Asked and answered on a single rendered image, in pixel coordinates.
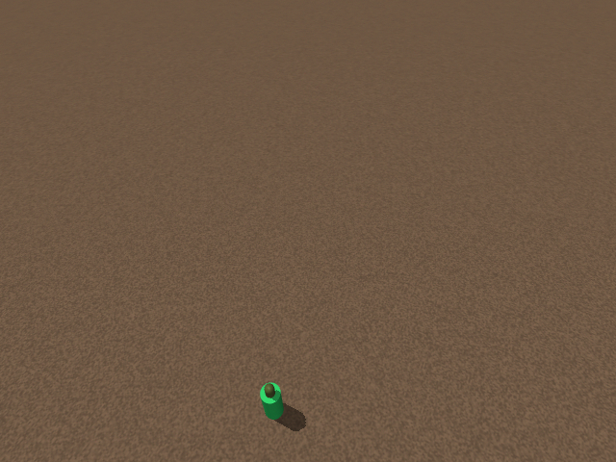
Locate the bottle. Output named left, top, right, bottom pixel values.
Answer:
left=260, top=382, right=284, bottom=420

